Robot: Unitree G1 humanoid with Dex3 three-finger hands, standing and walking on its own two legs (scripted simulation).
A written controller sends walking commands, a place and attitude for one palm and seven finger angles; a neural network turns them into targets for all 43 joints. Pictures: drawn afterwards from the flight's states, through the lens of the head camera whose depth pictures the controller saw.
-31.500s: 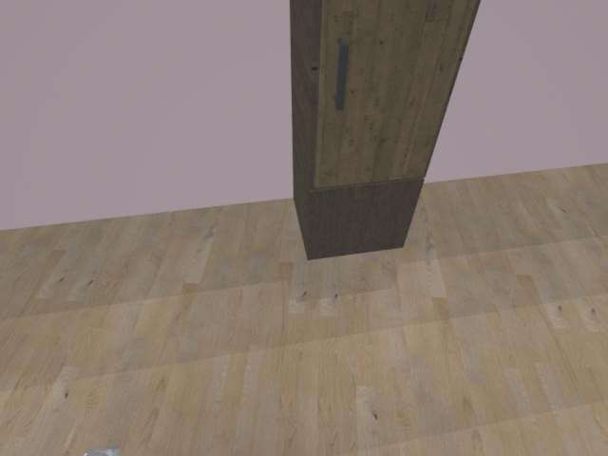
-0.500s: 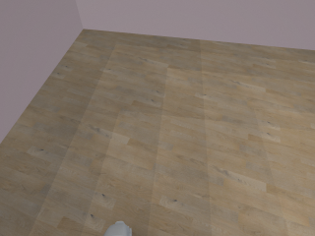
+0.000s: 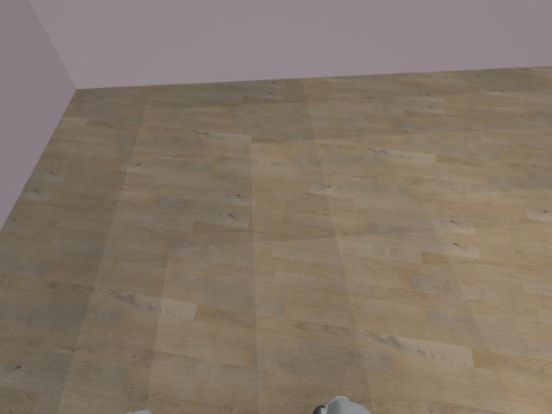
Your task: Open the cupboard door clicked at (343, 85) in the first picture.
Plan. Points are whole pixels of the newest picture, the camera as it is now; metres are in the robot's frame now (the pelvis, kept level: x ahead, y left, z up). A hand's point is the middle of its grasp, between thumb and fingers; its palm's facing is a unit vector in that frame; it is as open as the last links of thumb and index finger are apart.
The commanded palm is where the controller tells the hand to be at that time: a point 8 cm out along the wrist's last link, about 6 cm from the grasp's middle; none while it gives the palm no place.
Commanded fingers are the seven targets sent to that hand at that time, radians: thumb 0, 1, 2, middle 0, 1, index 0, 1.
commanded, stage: turn to face it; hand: left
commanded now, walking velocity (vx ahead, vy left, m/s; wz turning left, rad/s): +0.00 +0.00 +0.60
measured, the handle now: out of the picture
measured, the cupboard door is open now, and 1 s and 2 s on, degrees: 41 41 41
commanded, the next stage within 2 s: none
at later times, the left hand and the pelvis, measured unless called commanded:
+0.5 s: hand (158, 404) +0.16 +0.21 -0.18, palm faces +0.30 -0.93 -0.21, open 7.3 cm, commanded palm none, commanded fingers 0.00 0.90 0.90 -0.20 -0.30 -0.20 -0.30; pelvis +0.12 +0.00 +0.00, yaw +16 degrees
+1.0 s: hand out of the picture +0.08 +0.13 -0.16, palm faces +0.61 -0.76 -0.25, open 7.4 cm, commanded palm none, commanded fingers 0.00 0.90 0.90 -0.20 -0.30 -0.20 -0.30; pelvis +0.17 -0.06 +0.00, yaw +37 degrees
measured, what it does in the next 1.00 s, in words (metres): walks ahead, turning left: right foot, then left foot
